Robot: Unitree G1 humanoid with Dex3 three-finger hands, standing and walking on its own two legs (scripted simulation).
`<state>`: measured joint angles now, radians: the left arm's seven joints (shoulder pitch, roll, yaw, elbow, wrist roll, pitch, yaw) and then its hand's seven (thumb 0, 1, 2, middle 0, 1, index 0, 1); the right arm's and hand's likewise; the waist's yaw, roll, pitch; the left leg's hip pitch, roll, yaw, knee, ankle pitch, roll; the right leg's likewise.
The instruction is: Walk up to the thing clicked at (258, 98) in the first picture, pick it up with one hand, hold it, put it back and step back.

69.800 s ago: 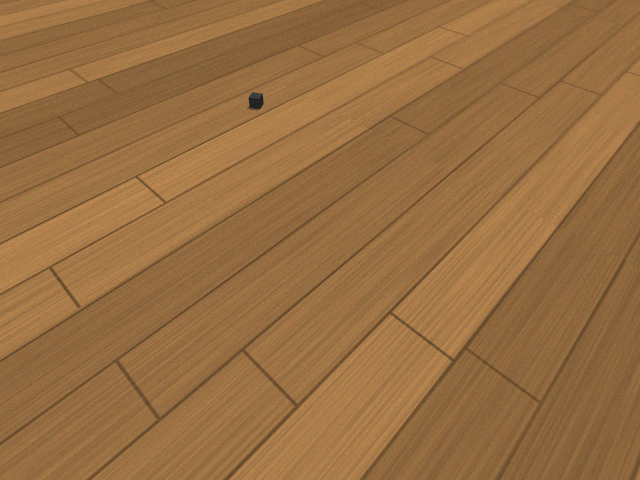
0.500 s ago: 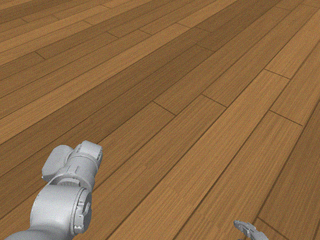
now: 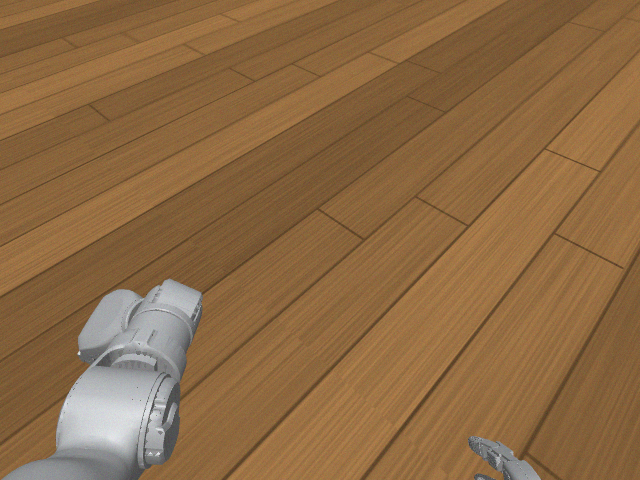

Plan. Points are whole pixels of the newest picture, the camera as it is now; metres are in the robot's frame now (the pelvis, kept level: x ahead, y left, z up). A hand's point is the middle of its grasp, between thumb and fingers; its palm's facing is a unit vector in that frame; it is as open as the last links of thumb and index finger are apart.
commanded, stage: crouch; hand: left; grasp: from above
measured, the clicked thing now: (151, 349) +0.34 +0.24 -0.06
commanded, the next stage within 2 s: none
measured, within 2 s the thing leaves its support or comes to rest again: neither
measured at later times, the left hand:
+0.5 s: hand (171, 383) +0.32 +0.23 -0.13, palm faces -0.18 -0.40 -0.90, open 9.5 cm
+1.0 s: hand (205, 405) +0.36 +0.24 -0.39, palm faces -0.02 -0.46 -0.89, open 9.3 cm
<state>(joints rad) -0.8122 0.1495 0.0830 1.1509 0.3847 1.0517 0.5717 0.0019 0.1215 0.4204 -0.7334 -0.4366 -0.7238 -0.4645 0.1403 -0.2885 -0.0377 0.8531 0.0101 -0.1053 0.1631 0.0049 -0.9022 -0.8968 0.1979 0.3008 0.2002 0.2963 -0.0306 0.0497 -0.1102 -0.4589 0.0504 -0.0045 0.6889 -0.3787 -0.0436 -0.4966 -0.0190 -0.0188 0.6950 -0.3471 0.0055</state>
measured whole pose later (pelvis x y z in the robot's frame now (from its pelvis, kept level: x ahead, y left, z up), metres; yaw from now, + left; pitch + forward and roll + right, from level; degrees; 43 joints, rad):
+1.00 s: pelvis -0.09 +0.02 -0.26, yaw -3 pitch +38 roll -4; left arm -1.20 0.46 0.39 1.62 0.48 0.57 0.85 0.00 0.10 0.41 -0.81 -0.32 -0.81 -0.34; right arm 0.10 -0.28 -0.01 0.92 -0.16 -0.15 0.20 0.00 -0.89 -0.89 0.20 0.30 0.20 0.30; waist -0.24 0.03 -0.20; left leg -1.88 0.04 -0.07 1.89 -0.67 -0.03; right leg -1.89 -0.01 -0.01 1.81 -0.58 0.04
